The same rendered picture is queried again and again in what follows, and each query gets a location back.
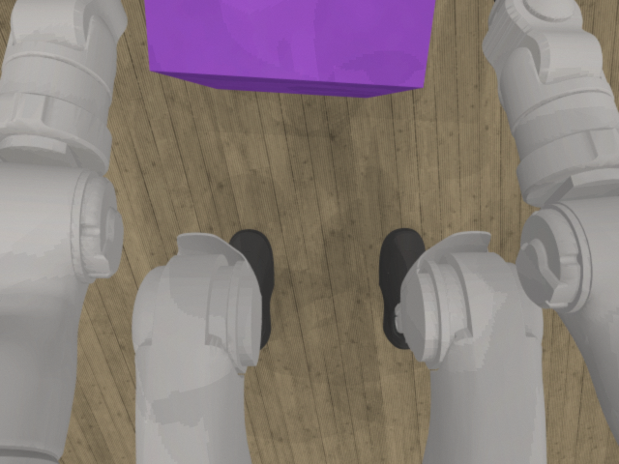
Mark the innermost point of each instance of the right robot thigh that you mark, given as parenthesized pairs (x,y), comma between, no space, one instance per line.
(487,403)

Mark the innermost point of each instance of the left robot upper arm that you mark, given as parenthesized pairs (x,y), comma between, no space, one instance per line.
(59,231)

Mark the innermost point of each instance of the right robot forearm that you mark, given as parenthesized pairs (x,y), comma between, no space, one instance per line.
(560,108)

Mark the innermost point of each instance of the robot left foot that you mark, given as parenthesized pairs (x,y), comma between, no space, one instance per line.
(257,249)

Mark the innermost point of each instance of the carton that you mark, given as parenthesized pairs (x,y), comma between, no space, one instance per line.
(342,48)

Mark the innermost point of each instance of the right robot upper arm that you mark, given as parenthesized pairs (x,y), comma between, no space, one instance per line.
(569,261)

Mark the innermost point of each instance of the left robot forearm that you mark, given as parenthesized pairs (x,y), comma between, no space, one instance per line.
(57,82)

